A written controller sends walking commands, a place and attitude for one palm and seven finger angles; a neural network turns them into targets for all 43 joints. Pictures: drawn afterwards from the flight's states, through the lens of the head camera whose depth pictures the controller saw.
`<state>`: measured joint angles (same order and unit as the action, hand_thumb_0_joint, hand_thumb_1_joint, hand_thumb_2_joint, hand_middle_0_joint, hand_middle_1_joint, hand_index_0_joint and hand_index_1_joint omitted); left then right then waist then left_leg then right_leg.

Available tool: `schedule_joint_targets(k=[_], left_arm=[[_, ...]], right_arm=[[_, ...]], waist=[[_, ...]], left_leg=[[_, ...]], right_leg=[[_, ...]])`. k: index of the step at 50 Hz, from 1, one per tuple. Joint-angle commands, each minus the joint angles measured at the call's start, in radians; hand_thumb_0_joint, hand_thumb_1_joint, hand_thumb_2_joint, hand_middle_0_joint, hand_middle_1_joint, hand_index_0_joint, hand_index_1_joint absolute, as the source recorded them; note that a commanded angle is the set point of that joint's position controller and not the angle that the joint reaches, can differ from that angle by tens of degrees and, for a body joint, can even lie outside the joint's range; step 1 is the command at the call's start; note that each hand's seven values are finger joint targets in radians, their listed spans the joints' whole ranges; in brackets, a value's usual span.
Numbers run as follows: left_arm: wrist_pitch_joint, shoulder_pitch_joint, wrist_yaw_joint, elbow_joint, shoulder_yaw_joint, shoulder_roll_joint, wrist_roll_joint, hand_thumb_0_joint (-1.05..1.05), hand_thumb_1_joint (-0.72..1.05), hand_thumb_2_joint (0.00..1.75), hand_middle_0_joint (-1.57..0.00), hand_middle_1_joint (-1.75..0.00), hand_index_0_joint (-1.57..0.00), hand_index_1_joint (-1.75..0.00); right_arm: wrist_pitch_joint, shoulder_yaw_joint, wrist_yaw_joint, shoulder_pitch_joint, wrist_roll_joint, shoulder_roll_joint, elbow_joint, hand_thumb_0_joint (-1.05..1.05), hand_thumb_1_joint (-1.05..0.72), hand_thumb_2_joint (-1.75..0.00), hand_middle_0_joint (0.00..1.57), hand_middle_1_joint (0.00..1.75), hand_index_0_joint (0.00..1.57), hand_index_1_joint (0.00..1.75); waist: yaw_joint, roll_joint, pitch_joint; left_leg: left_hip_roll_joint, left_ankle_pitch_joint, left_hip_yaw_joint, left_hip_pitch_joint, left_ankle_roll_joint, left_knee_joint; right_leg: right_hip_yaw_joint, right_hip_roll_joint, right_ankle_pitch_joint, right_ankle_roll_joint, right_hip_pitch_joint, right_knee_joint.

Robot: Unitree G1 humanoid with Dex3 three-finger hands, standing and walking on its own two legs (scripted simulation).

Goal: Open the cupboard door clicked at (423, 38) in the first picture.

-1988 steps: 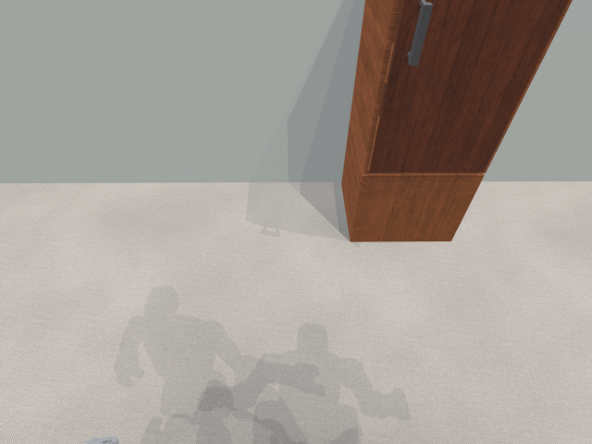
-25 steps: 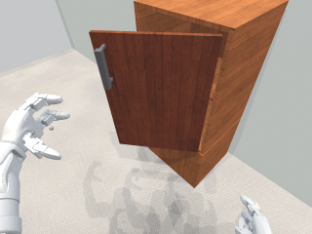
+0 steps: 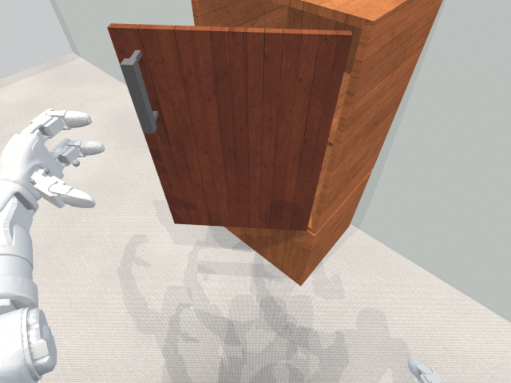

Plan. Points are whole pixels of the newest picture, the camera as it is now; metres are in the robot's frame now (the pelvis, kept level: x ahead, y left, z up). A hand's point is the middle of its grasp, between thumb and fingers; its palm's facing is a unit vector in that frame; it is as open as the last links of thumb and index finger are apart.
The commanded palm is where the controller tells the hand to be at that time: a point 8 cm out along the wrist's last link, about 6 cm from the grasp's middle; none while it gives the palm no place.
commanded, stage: move the hooked fingers beside the handle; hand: left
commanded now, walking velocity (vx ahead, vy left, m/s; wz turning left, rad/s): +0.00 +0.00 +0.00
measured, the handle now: (143, 93) +0.59 +0.23 +0.15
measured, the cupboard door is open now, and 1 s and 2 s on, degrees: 38 38 38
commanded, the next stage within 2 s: none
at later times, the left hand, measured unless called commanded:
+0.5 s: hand (84, 132) +0.46 +0.29 +0.16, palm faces -0.03 -1.00 +0.01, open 14.0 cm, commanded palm +0.45 +0.34 +0.15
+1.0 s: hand (103, 102) +0.54 +0.28 +0.16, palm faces -0.03 -1.00 +0.00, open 14.0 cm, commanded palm +0.53 +0.34 +0.15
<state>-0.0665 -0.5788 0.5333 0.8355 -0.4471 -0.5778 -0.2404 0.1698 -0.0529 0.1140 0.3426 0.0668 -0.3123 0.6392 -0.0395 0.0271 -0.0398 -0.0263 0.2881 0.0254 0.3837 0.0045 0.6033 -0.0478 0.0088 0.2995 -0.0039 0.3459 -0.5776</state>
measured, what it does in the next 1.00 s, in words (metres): stands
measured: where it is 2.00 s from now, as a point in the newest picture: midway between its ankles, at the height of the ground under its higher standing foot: outside the picture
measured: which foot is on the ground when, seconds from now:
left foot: down 0.00-1.00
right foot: down 0.00-1.00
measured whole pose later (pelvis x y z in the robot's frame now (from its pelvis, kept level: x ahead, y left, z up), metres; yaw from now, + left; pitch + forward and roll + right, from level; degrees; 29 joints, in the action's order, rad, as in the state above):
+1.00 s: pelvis +0.01 +0.02 -0.02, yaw -2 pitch +17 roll -3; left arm -0.16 -1.17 0.54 1.40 -0.49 -0.93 -0.04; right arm -0.04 -0.07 0.10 0.46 0.03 -0.32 0.65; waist -0.22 0.02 -0.05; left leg -0.05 0.35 0.03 0.71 0.02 0.76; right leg -0.04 -0.02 0.31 0.02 0.64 -0.65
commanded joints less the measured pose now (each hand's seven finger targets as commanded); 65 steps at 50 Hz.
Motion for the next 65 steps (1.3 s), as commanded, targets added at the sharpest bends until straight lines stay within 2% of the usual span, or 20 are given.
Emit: schedule_joint_targets(k=[1, 4, 8, 10, 12, 16, 22, 26, 27, 32, 35, 38, 40, 43, 47, 50, 54, 58, 62, 65], left_arm=[[-0.084, -0.444, 0.005, -0.148, -0.073, -0.349, -0.02, 0.0, -0.5, 0.3, -0.3, -1.2, -0.3, -1.2], [-0.098, -0.5, 0.008, -0.117, -0.088, -0.388, -0.011, 0.0, -0.5, 0.3, -0.3, -1.2, -0.3, -1.2], [-0.122, -0.535, 0.017, -0.135, -0.064, -0.369, -0.008, 0.0, -0.5, 0.3, -0.3, -1.2, -0.3, -1.2], [-0.112, -0.533, 0.018, -0.044, -0.062, -0.364, -0.007, 0.0, -0.5, 0.3, -0.3, -1.2, -0.3, -1.2], [-0.116, -0.596, 0.02, 0.0, -0.065, -0.391, -0.004, 0.0, -0.5, 0.3, -0.3, -1.2, -0.3, -1.2], [-0.141, -0.654, 0.014, 0.028, -0.059, -0.412, 0.031, 0.0, -0.5, 0.3, -0.3, -1.2, -0.3, -1.2], [-0.166, -0.719, 0.025, 0.119, -0.087, -0.469, 0.032, 0.0, -0.5, 0.3, -0.3, -1.2, -0.3, -1.2], [-0.159, -0.797, 0.022, 0.167, -0.029, -0.448, 0.069, 0.0, -0.5, 0.3, -0.3, -1.2, -0.3, -1.2], [-0.165, -0.824, 0.019, 0.174, -0.037, -0.455, 0.061, 0.0, -0.5, 0.3, -0.3, -1.2, -0.3, -1.2], [-0.169, -0.874, 0.013, 0.231, -0.061, -0.511, 0.076, 0.0, -0.5, 0.3, -0.3, -1.2, -0.3, -1.2], [-0.161, -0.923, 0.008, 0.265, -0.052, -0.546, 0.109, 0.0, -0.5, 0.3, -0.3, -1.2, -0.3, -1.2], [-0.169, -0.949, 0.002, 0.255, -0.076, -0.589, 0.12, 0.0, -0.5, 0.3, -0.3, -1.2, -0.3, -1.2], [-0.162, -0.97, 0.004, 0.305, -0.038, -0.559, 0.132, 0.0, -0.5, 0.3, -0.3, -1.2, -0.3, -1.2], [-0.16, -0.999, 0.004, 0.325, -0.09, -0.646, 0.139, 0.0, -0.5, 0.3, -0.3, -1.2, -0.3, -1.2], [-0.157, -1.027, 0.005, 0.359, -0.065, -0.657, 0.165, 0.0, -0.5, 0.3, -0.3, -1.2, -0.3, -1.2], [-0.159, -1.032, 0.01, 0.354, -0.097, -0.707, 0.174, 0.0, -0.5, 0.3, -0.3, -1.2, -0.3, -1.2], [-0.148, -0.993, 0.024, 0.357, -0.097, -0.7, 0.177, 0.0, -0.5, 0.3, -0.3, -1.2, -0.3, -1.2], [-0.152, -0.947, 0.036, 0.27, -0.147, -0.717, 0.154, 0.0, -0.5, 0.3, -0.3, -1.2, -0.3, -1.2], [-0.136, -0.916, 0.039, 0.284, -0.122, -0.661, 0.142, 0.0, -0.5, 0.3, -0.3, -1.2, -0.3, -1.2], [-0.139, -0.949, 0.029, 0.26, -0.113, -0.657, 0.15, 0.0, -0.5, 0.3, -0.3, -1.2, -0.3, -1.2]], right_arm=[[0.035, 0.064, 0.008, 0.005, 0.001, -0.153, -0.117, 0.0, -0.9, -0.9, 0.2, 0.3, 0.2, 0.3], [0.019, 0.068, 0.005, 0.027, -0.002, -0.161, -0.108, 0.0, -0.9, -0.9, 0.2, 0.3, 0.2, 0.3], [0.003, 0.072, -0.002, 0.046, -0.004, -0.161, -0.107, 0.0, -0.9, -0.9, 0.2, 0.3, 0.2, 0.3], [-0.008, 0.073, -0.001, 0.064, -0.005, -0.166, -0.092, 0.0, -0.9, -0.9, 0.2, 0.3, 0.2, 0.3], [-0.02, 0.071, 0.001, 0.076, -0.006, -0.172, -0.084, 0.0, -0.9, -0.9, 0.2, 0.3, 0.2, 0.3], [-0.035, 0.074, -0.004, 0.099, -0.013, -0.172, -0.077, 0.0, -0.9, -0.9, 0.2, 0.3, 0.2, 0.3], [-0.068, 0.073, -0.006, 0.13, -0.018, -0.185, -0.065, 0.0, -0.9, -0.9, 0.2, 0.3, 0.2, 0.3], [-0.086, 0.074, -0.007, 0.151, -0.017, -0.185, -0.052, 0.0, -0.9, -0.9, 0.2, 0.3, 0.2, 0.3], [-0.091, 0.073, -0.005, 0.159, -0.021, -0.187, -0.049, 0.0, -0.9, -0.9, 0.2, 0.3, 0.2, 0.3], [-0.114, 0.071, -0.005, 0.193, -0.025, -0.195, -0.04, 0.0, -0.9, -0.9, 0.2, 0.3, 0.2, 0.3], [-0.13, 0.069, -0.005, 0.21, -0.026, -0.198, -0.031, 0.0, -0.9, -0.9, 0.2, 0.3, 0.2, 0.3], [-0.146, 0.07, -0.007, 0.232, -0.031, -0.201, -0.036, 0.0, -0.9, -0.9, 0.2, 0.3, 0.2, 0.3], [-0.155, 0.069, -0.006, 0.244, -0.03, -0.199, -0.028, 0.0, -0.9, -0.9, 0.2, 0.3, 0.2, 0.3], [-0.168, 0.064, -0.003, 0.267, -0.035, -0.21, -0.029, 0.0, -0.9, -0.9, 0.2, 0.3, 0.2, 0.3], [-0.189, 0.055, 0.001, 0.287, -0.039, -0.206, -0.028, 0.0, -0.9, -0.9, 0.2, 0.3, 0.2, 0.3], [-0.202, 0.059, -0.001, 0.309, -0.043, -0.211, -0.03, 0.0, -0.9, -0.9, 0.2, 0.3, 0.2, 0.3], [-0.222, 0.06, -0.009, 0.322, -0.045, -0.207, -0.038, 0.0, -0.9, -0.9, 0.2, 0.3, 0.2, 0.3], [-0.238, 0.074, -0.024, 0.336, -0.049, -0.205, -0.047, 0.0, -0.9, -0.9, 0.2, 0.3, 0.2, 0.3], [-0.249, 0.074, -0.034, 0.325, -0.045, -0.201, -0.055, 0.0, -0.9, -0.9, 0.2, 0.3, 0.2, 0.3], [-0.249, 0.077, -0.036, 0.325, -0.047, -0.2, -0.048, 0.0, -0.9, -0.9, 0.2, 0.3, 0.2, 0.3]], waist=[[-0.001, 0.047, -0.274], [-0.009, 0.048, -0.294], [-0.013, 0.107, -0.34], [-0.028, 0.041, -0.294], [-0.036, 0.042, -0.271], [-0.046, 0.093, -0.323], [-0.059, 0.057, -0.349], [-0.093, 0.117, -0.318], [-0.099, 0.074, -0.327], [-0.109, 0.088, -0.378], [-0.127, 0.109, -0.374], [-0.123, 0.152, -0.439], [-0.15, 0.139, -0.391], [-0.147, 0.126, -0.421], [-0.164, 0.145, -0.403], [-0.165, 0.143, -0.466], [-0.151, 0.193, -0.479], [-0.125, 0.219, -0.565], [-0.133, 0.2, -0.473], [-0.144, 0.216, -0.473]], left_leg=[[0.031, -0.212, -0.045, -0.156, 0.032, -0.057], [0.03, -0.225, -0.044, -0.152, 0.033, -0.048], [0.023, -0.305, -0.052, -0.205, 0.025, -0.033], [0.021, -0.264, -0.053, -0.165, 0.028, -0.033], [0.021, -0.252, -0.049, -0.136, 0.029, -0.032], [0.019, -0.272, -0.056, -0.158, 0.025, -0.014], [0.014, -0.299, -0.06, -0.134, 0.026, 0.009], [0.01, -0.266, -0.067, -0.128, 0.023, 0.019], [0.008, -0.281, -0.068, -0.123, 0.026, 0.023], [0.007, -0.298, -0.068, -0.108, 0.027, 0.047], [0.005, -0.283, -0.072, -0.084, 0.028, 0.056], [0.003, -0.337, -0.074, -0.113, 0.023, 0.073], [-0.002, -0.304, -0.076, -0.093, 0.025, 0.078], [-0.001, -0.308, -0.072, -0.06, 0.03, 0.088], [-0.002, -0.314, -0.067, -0.027, 0.033, 0.105], [-0.006, -0.347, -0.068, -0.042, 0.034, 0.124], [-0.009, -0.415, -0.07, -0.071, 0.026, 0.135], [-0.016, -0.562, -0.072, -0.15, 0.017, 0.149], [-0.014, -0.544, -0.068, -0.127, 0.022, 0.143], [-0.017, -0.535, -0.076, -0.147, 0.019, 0.148]], right_leg=[[0.017, -0.021, -0.248, -0.02, -0.012, 0.066], [0.02, -0.024, -0.261, -0.019, -0.009, 0.06], [0.012, -0.031, -0.304, -0.026, 0.01, 0.045], [0.008, -0.033, -0.273, -0.021, 0.038, 0.052], [0.009, -0.031, -0.261, -0.023, 0.049, 0.05], [0.012, -0.03, -0.264, -0.021, 0.074, 0.036], [0.011, -0.037, -0.281, -0.021, 0.085, 0.018], [0.012, -0.035, -0.232, -0.016, 0.169, 0.022], [0.007, -0.039, -0.245, -0.017, 0.158, 0.017], [0.013, -0.042, -0.261, -0.014, 0.16, 0.003], [0.016, -0.041, -0.251, -0.007, 0.185, 0.001], [0.016, -0.046, -0.279, -0.009, 0.185, -0.012], [0.014, -0.047, -0.247, -0.005, 0.226, -0.003], [0.019, -0.049, -0.271, -0.002, 0.196, -0.011], [0.019, -0.053, -0.278, -0.002, 0.212, -0.019], [0.022, -0.055, -0.304, 0.002, 0.205, -0.025], [0.011, -0.061, -0.33, -0.002, 0.231, -0.039], [0.003, -0.069, -0.41, -0.003, 0.207, -0.052], [-0.003, -0.076, -0.386, -0.005, 0.243, -0.04], [-0.005, -0.074, -0.372, -0.003, 0.263, -0.039]])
